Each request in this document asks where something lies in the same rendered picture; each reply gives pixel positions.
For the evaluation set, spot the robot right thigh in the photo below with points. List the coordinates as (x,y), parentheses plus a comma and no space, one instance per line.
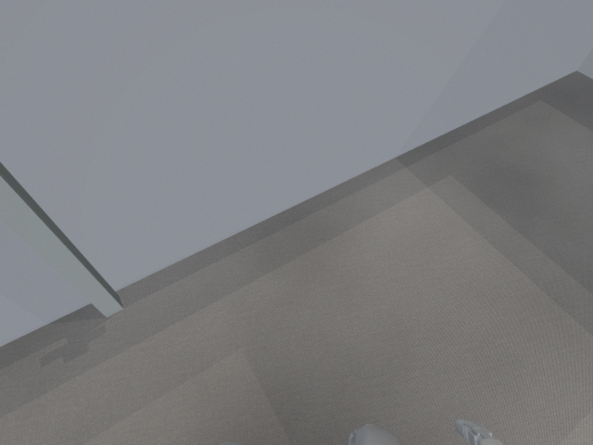
(373,435)

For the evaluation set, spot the right robot hand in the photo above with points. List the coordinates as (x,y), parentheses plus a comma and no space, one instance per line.
(475,434)

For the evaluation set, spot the panel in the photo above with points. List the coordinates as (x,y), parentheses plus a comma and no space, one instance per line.
(25,217)

